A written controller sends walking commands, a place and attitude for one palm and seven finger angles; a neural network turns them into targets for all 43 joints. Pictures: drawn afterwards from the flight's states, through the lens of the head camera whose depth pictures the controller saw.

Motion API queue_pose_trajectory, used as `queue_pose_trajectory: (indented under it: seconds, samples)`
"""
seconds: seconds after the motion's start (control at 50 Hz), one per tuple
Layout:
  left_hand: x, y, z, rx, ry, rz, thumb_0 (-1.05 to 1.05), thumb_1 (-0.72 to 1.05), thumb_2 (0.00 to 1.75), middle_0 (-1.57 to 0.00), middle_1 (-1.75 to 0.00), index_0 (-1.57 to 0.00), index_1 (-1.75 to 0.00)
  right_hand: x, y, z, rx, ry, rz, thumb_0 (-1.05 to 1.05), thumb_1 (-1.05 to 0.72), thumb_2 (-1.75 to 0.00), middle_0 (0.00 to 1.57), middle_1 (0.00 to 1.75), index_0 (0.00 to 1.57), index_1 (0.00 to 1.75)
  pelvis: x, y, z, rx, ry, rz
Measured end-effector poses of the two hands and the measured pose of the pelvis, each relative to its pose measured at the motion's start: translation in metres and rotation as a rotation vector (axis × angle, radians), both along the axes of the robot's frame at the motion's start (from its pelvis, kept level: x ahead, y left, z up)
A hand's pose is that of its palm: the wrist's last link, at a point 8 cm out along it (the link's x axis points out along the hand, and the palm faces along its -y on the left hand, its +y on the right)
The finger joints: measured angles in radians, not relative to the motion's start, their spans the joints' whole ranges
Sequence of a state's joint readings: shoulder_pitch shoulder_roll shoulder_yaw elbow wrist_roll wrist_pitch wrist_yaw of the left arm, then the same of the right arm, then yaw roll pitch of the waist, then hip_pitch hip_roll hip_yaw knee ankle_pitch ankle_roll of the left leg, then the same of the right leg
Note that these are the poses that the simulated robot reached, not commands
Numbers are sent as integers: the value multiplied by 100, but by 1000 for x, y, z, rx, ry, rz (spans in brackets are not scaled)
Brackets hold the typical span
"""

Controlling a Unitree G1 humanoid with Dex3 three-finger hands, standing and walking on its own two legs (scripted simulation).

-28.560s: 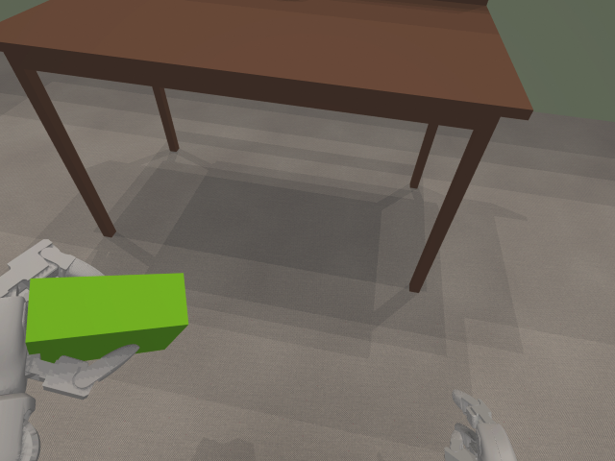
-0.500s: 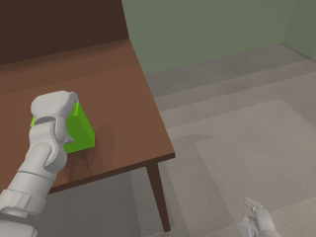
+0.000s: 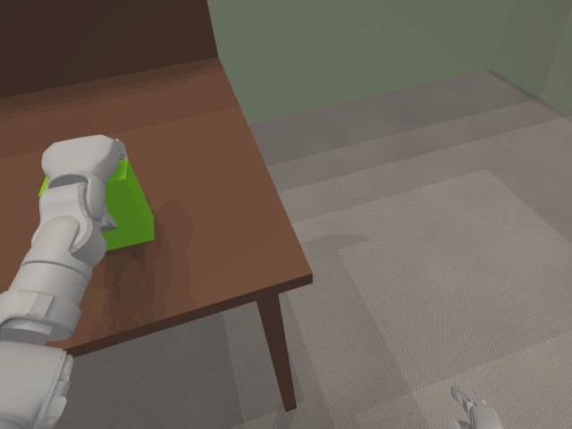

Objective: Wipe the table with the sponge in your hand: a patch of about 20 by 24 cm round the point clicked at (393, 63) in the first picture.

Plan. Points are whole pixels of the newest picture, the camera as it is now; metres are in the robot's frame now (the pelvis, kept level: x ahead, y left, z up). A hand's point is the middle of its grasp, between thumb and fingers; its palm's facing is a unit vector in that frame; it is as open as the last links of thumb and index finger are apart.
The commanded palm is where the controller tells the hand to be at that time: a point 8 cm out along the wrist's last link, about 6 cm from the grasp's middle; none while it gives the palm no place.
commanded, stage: wipe forward along the third lane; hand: left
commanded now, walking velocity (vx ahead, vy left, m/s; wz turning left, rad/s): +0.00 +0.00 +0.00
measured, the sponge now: (109, 218) +0.38 +0.30 +0.10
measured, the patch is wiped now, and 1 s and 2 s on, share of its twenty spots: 0.75 0.95 0.95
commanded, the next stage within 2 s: wipe back along the third lane in 0.68 s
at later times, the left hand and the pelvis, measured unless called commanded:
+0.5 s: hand (97, 174) +0.42 +0.32 +0.15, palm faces -0.07 +0.04 -1.00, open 9.7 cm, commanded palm +0.41 +0.32 +0.18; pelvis +0.00 +0.02 +0.00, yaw +0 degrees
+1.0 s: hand (99, 166) +0.44 +0.33 +0.15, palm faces -0.04 +0.06 -1.00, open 9.7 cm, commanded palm +0.41 +0.32 +0.18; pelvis +0.01 +0.03 +0.00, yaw -2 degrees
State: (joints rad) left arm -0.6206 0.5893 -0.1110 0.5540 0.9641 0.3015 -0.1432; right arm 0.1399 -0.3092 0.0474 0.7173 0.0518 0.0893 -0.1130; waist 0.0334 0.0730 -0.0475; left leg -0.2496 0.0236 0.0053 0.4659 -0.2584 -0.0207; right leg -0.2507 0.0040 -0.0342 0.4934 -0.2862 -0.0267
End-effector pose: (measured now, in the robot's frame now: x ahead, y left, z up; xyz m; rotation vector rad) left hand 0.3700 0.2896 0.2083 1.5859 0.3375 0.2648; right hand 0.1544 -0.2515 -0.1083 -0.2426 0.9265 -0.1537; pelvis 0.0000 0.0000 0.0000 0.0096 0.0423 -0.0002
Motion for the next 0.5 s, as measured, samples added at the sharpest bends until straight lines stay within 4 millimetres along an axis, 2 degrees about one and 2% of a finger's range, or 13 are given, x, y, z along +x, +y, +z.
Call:
queue_pose_trajectory:
  seconds: [0.26, 0.5]
  samples:
    - [18, 17, -1, -9, -9, -40, 0, -50, 109, -77, -137, -78, -140, -32, 2, -6, -17, 94, -55, 1, -91, -90, 21, 30, 20, 30, 5, 15, 1, -7, 20, -10]
    - [38, 24, -1, 8, 17, -28, 0, -50, 109, -78, -136, -78, -140, -38, 16, -7, -13, 121, -60, 1, -91, -90, 21, 30, 21, 30, 2, 25, 2, -10, 45, -7]
